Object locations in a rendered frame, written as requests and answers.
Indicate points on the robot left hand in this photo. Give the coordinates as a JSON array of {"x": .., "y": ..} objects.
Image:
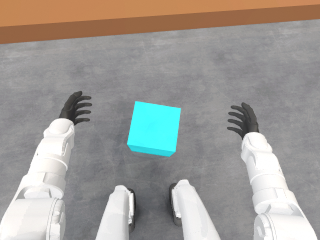
[{"x": 69, "y": 110}]

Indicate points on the robot right hand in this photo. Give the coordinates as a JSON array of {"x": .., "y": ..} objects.
[{"x": 249, "y": 121}]

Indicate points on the carton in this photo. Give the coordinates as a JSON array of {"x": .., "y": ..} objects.
[{"x": 154, "y": 129}]

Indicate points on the right robot upper arm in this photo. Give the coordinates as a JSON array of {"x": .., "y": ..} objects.
[{"x": 274, "y": 226}]

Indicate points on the left robot upper arm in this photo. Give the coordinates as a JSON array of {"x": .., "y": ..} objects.
[{"x": 35, "y": 219}]

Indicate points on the robot right shin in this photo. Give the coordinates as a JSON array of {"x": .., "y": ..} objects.
[{"x": 181, "y": 182}]

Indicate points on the left robot forearm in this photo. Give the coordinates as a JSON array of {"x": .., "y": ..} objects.
[{"x": 46, "y": 175}]

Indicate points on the right robot forearm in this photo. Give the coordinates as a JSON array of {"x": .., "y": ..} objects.
[{"x": 270, "y": 191}]

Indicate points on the left robot thigh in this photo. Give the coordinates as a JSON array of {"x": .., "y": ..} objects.
[{"x": 114, "y": 224}]

